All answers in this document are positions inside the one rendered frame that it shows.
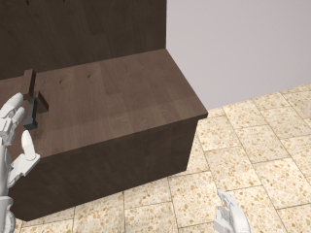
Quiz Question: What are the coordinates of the robot left forearm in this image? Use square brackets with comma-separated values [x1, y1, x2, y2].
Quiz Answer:
[0, 196, 17, 233]

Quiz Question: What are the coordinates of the counter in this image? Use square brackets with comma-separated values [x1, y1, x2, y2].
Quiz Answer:
[0, 0, 209, 222]

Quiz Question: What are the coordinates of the tap lever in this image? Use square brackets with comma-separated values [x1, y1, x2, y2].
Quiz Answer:
[23, 94, 38, 131]

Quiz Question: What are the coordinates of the right robot hand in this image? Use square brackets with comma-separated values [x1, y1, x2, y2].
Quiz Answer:
[213, 189, 252, 233]

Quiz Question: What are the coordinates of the left robot hand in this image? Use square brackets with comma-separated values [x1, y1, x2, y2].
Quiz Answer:
[0, 92, 40, 197]

